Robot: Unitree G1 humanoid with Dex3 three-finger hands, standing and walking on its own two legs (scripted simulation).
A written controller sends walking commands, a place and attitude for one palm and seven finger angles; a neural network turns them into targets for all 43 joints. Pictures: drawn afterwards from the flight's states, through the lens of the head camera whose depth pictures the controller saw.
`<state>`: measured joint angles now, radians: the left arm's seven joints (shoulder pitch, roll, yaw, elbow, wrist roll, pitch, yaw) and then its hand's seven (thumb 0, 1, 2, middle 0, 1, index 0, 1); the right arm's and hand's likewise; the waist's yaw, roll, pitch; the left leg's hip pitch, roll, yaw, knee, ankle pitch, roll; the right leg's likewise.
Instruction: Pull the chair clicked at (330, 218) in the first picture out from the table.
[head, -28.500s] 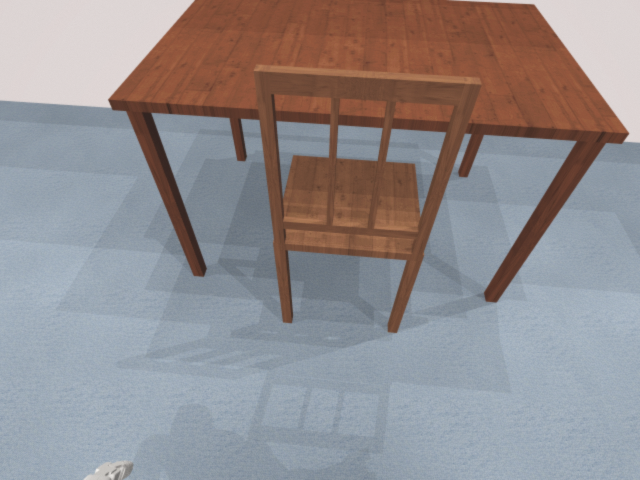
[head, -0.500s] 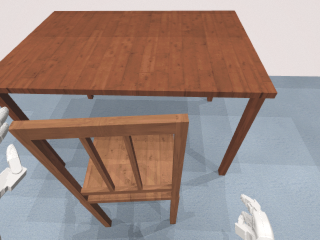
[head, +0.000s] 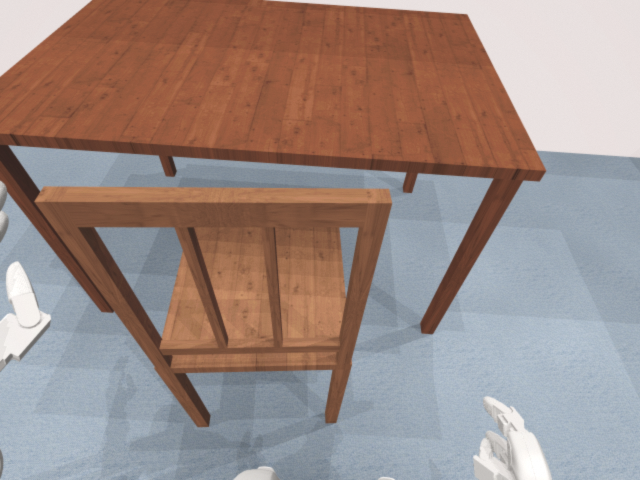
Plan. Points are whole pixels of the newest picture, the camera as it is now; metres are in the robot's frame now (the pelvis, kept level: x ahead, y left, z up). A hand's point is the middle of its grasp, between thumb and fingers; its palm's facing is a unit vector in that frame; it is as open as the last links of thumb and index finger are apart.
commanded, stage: step back with the hand held close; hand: left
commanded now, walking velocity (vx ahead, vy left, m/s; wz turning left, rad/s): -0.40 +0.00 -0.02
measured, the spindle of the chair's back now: (207, 295) +0.38 +0.20 -0.05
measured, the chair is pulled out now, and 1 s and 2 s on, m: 0.17 0.17 0.17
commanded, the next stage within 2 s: stop stepping back and stand still in 0.60 s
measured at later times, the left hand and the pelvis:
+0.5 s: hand (37, 389) +0.15 +0.23 +0.18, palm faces +0.32 -0.82 -0.47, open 7.4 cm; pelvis -0.06 -0.02 +0.02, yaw -2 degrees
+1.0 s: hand out of the picture +0.00 +0.23 +0.17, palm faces +0.46 -0.80 -0.39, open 7.4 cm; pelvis -0.20 -0.04 +0.02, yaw -1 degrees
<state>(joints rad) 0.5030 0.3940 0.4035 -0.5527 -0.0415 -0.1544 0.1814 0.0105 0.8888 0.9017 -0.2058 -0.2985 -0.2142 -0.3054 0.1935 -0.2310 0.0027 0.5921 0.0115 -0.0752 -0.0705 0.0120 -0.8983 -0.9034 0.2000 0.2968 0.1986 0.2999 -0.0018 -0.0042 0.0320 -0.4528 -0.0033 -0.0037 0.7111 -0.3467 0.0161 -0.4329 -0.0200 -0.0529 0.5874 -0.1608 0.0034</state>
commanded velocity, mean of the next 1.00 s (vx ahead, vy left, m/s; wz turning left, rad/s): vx -0.18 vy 0.03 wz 0.00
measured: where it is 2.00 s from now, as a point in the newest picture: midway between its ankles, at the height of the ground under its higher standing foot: outside the picture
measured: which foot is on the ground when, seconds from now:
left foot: down 0.00-0.34, up 0.36-0.50, down 0.52-0.78, up 0.80-1.00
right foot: down 0.00-0.04, up 0.06-0.22, down 0.24-1.00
